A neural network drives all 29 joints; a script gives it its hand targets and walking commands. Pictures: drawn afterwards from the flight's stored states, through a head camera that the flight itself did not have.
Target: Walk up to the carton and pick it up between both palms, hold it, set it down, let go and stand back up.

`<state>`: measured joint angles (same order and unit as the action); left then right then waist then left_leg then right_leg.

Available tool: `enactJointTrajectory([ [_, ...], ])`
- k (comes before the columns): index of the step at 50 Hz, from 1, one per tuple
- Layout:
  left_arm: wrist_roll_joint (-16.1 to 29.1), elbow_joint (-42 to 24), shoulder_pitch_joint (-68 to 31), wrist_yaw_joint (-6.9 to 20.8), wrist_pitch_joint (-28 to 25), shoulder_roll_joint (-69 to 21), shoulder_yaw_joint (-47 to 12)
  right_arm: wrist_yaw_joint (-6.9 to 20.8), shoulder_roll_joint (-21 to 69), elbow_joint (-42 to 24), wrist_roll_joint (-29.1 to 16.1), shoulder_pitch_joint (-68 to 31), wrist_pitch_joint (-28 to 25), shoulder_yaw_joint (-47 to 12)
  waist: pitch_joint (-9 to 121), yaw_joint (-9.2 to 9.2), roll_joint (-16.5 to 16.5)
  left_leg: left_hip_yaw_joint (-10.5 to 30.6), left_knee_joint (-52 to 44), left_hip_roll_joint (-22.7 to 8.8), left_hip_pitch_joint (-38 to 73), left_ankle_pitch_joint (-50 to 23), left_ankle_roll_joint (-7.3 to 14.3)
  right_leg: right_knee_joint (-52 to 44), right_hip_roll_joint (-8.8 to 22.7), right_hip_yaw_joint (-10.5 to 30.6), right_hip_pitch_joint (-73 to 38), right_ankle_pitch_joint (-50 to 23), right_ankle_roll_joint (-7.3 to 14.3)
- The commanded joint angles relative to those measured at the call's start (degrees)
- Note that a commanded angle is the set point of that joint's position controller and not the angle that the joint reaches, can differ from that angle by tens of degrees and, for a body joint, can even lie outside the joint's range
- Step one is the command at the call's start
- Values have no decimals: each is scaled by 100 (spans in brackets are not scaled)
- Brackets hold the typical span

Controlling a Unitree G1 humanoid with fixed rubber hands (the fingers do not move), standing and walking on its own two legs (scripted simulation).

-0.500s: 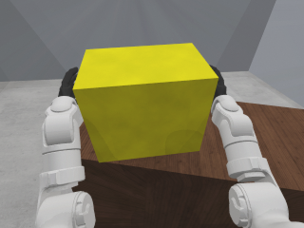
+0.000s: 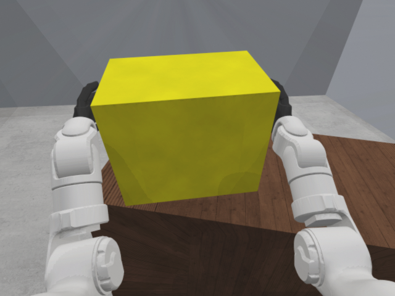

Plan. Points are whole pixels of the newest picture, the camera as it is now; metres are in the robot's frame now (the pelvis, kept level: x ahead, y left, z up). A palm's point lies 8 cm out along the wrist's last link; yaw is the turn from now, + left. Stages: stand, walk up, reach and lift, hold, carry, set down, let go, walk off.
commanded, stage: hold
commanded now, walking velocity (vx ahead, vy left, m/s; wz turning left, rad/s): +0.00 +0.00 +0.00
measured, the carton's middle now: (186, 127) +0.38 +0.00 +0.22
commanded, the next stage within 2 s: none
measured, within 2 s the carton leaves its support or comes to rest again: neither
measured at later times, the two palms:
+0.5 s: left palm (84, 124) +0.36 +0.19 +0.24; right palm (276, 118) +0.36 -0.17 +0.25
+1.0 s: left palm (86, 121) +0.37 +0.19 +0.24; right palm (273, 124) +0.37 -0.17 +0.24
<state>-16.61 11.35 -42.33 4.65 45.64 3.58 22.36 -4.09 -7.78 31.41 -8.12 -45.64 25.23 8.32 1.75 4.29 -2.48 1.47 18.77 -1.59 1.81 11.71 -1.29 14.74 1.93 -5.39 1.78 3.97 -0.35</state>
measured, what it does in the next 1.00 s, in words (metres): stands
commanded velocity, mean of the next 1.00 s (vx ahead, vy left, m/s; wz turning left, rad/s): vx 0.00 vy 0.00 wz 0.00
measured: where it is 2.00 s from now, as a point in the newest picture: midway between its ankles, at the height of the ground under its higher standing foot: outside the picture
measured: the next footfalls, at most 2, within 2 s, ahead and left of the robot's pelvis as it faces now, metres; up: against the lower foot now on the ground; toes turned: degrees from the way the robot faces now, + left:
none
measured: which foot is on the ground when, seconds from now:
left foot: down 0.00-1.00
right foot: down 0.00-1.00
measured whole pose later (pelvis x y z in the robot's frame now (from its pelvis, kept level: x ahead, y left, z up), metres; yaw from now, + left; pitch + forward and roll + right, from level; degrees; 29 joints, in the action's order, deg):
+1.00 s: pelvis +0.01 +0.00 +0.00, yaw +0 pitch -9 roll -1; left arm -18.7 8.9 -42.3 7.0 45.8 3.4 23.1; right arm -5.8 -7.5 27.7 -9.4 -43.4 25.1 6.7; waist -0.6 5.0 -1.6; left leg 1.8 18.8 -1.3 2.1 12.1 -1.0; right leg 14.1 2.2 -5.6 0.9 4.1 -0.8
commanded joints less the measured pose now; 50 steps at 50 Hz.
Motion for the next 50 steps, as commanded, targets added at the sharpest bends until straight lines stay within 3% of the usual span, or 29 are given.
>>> enactJointTrajectory([
  [1, 1123, -662, -3789, 827, -296, -2595, -2352, 780, 2829, -1206, -613, -4184, -175, -1906, 1615, 70, 499, -275, -655, 370, -1770, -775, -47, 175, -460, 235, -2078, -136, 97],
  [3, 1131, -614, -3685, 836, -271, -2573, -2322, 762, 2842, -1257, -646, -4148, -155, -1933, 1602, 114, 394, -299, -611, 393, -1727, -882, -52, 118, -440, 253, -2039, -260, 89],
  [6, 1008, -363, -3525, 940, -223, -2375, -2059, 732, 2847, -1096, -599, -4028, -43, -1934, 1293, 22, 94, -342, -707, 467, -1914, -530, 87, 66, -367, 301, -2100, -103, 18],
  [9, 1081, -644, -3696, 930, -265, -2442, -2299, 704, 2931, -1216, -675, -4089, -84, -1935, 1479, 70, 433, -268, -635, 413, -1867, -710, 28, 118, -364, 327, -2179, -197, 46],
  [11, 1146, -722, -3735, 897, -269, -2538, -2410, 699, 2942, -1313, -676, -4132, -87, -1965, 1583, 112, 460, -285, -592, 421, -1706, -873, -43, 106, -402, 310, -2135, -230, 82],
  [14, 1179, -792, -3739, 867, -323, -2531, -2385, 697, 3021, -1422, -724, -4166, -110, -2047, 1754, 43, 300, -284, -588, 438, -1724, -757, 28, 130, -429, 267, -2162, -223, 50],
  [18, 1140, -829, -3610, 845, -310, -2562, -2422, 683, 2922, -1465, -752, -4040, -87, -2135, 1594, 55, 348, -244, -582, 419, -1692, -1050, -56, 144, -475, 251, -2108, -318, 70],
  [22, 1155, -900, -3514, 883, -263, -2586, -2495, 667, 2797, -1444, -751, -3899, -79, -2061, 1551, 177, 417, -239, -496, 387, -1522, -1321, -118, 107, -456, 255, -2044, -448, 114],
  [28, 1074, -898, -3476, 912, -195, -2473, -2406, 681, 2862, -1485, -812, -3959, -46, -2130, 1498, 90, 427, -250, -577, 389, -1708, -1075, -42, 122, -410, 300, -2221, -353, 71],
  [31, 1149, -1126, -3464, 869, -233, -2519, -2529, 678, 2894, -1669, -848, -3950, -94, -2233, 1722, 58, 436, -235, -423, 407, -1528, -1501, -101, 183, -442, 252, -2144, -651, 105],
  [35, 1085, -1065, -3433, 849, -199, -2525, -2495, 701, 2854, -1557, -807, -3897, -78, -2160, 1445, 60, 490, -260, -567, 383, -1524, -1046, -62, 114, -432, 250, -2001, -257, 135],
  [36, 692, -126, -3662, 998, -107, -2304, -1999, 663, 2633, -798, -506, -3746, 61, -1829, 659, 140, 235, -358, -826, 487, -1896, -150, 127, -41, -350, 274, -1707, 355, 54],
  [37, 735, -353, -3690, 1121, -123, -2423, -2049, 645, 2919, -1013, -524, -3977, -28, -1863, 837, 23, 226, -317, -867, 428, -1874, 107, 190, -53, -329, 231, -1661, 543, 65],
  [41, 976, -683, -3881, 1062, -332, -2552, -2326, 602, 3050, -1539, -674, -4211, -183, -2001, 1745, 169, 415, -346, -513, 533, -1460, -985, 1, 142, -386, 181, -2093, -444, 15],
  [50, 839, -774, -3407, 1104, -238, -2477, -2149, 556, 2791, -1754, -770, -3891, -198, -2189, 1630, 110, 280, -382, -458, 483, -1337, -1507, -58, 131, -497, 111, -2138, -478, 49],
])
